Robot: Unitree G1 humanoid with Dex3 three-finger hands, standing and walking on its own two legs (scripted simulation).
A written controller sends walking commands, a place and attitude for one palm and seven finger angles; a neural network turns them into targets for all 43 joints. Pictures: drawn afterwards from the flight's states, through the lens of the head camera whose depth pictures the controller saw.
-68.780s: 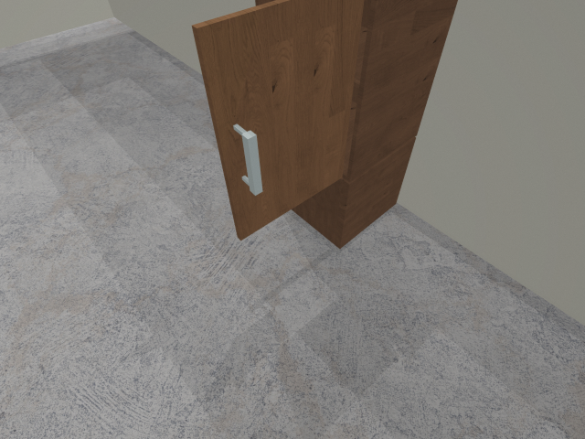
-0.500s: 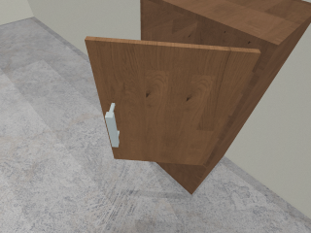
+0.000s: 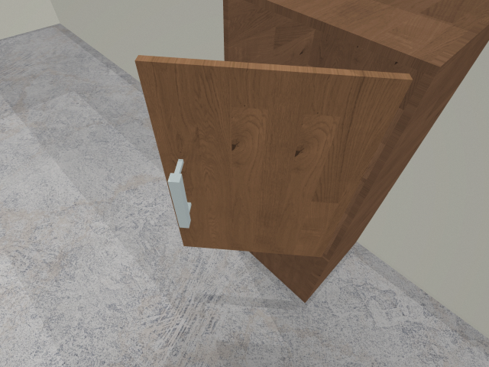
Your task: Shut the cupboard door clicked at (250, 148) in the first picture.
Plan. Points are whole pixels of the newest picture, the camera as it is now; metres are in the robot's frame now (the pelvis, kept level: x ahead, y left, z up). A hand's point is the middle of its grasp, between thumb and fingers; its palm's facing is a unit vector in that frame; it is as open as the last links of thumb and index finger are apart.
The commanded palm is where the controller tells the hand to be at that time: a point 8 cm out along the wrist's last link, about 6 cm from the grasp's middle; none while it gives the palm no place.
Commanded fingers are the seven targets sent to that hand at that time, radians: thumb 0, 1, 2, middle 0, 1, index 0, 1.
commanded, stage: look again from close up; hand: left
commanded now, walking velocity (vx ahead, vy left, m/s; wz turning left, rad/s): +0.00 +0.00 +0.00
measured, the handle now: (182, 195) +0.46 +0.17 -0.05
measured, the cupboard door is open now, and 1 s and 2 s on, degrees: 41 41 41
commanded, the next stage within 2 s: raise the hand and make a fist in 0.26 s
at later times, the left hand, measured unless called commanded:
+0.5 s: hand (122, 351) +0.15 +0.21 -0.06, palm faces +0.26 -0.94 -0.20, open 7.3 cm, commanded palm +0.09 +0.25 -0.07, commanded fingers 0.00 0.90 0.90 -0.33 -0.44 -0.33 -0.44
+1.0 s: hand (150, 348) +0.16 +0.16 -0.05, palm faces -0.02 -1.00 -0.08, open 5.1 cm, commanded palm +0.12 +0.22 -0.06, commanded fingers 0.00 0.90 0.90 -0.79 -0.94 -0.79 -0.94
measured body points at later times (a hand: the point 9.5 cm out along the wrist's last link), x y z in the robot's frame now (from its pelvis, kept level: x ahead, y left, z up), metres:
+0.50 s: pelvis -0.01 -0.01 -0.01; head +0.00 -0.02 +0.44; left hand +0.14 +0.26 -0.05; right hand +0.08 -0.26 -0.13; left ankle +0.02 +0.08 -0.74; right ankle -0.03 -0.11 -0.73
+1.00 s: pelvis -0.04 -0.05 -0.12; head +0.03 -0.05 +0.33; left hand +0.15 +0.21 -0.05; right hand +0.19 -0.27 -0.19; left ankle +0.02 +0.07 -0.74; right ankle +0.00 -0.10 -0.74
